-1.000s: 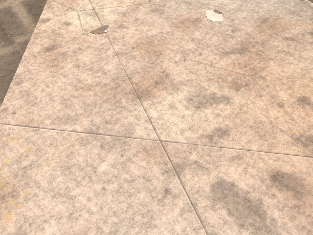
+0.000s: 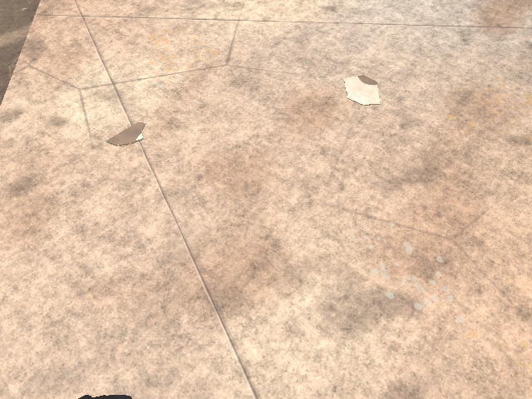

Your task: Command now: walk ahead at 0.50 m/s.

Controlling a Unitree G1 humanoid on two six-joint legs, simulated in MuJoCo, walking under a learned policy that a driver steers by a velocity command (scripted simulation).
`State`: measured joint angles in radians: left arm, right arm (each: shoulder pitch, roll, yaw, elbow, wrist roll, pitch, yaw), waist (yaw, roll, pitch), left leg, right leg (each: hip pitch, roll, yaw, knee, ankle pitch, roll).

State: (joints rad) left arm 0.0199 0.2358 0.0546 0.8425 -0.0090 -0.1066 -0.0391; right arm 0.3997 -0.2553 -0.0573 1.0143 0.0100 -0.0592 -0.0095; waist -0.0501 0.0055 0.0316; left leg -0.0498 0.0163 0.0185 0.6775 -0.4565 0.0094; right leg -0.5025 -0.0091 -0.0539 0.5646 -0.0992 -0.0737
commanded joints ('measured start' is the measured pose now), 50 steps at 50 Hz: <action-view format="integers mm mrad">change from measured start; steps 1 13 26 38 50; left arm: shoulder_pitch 378 185 279 279 346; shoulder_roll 199 146 87 73 50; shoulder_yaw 53 19 -5 -8 -19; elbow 58 86 170 237 273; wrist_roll -6 23 10 12 15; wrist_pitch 4 13 104 107 96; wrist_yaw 9 42 74 72 79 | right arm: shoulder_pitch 12 -202 -313 -319 -320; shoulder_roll -108 -32 -68 -63 -47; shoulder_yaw -8 -9 -10 -20 -17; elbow -83 -129 -116 -58 -4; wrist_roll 27 -10 -19 -7 -9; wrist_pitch -60 -1 33 42 66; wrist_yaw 13 -10 -2 -13 -22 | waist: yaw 165 42 106 71 64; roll -200 -81 120 -8 -12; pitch -326 -92 -135 -88 -24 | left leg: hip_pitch -689 -387 -131 -86 -89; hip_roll -13 68 180 63 26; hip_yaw -141 -24 -232 -77 -51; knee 687 34 -283 -170 -203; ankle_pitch -91 442 472 621 318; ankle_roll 34 -20 149 102 66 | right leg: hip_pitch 846 285 240 255 196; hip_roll -366 -158 -22 -38 -46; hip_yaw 702 38 50 47 55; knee -257 -333 -98 -136 -199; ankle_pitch -193 609 -225 -79 -313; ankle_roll -238 -130 65 56 43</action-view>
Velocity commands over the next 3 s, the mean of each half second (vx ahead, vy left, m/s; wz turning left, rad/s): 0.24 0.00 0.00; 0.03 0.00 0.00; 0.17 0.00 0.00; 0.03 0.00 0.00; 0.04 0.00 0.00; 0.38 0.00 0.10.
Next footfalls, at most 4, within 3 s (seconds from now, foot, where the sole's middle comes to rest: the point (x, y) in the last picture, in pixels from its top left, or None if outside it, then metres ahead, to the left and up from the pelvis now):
0.40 left None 0.32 0.13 -0.76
1.58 right None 0.37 -0.09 -0.76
2.70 right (331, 398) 0.45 -0.13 -0.76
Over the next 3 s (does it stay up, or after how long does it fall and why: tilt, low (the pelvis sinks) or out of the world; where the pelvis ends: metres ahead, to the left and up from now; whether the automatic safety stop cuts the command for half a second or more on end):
stays up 0.50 -0.04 0.02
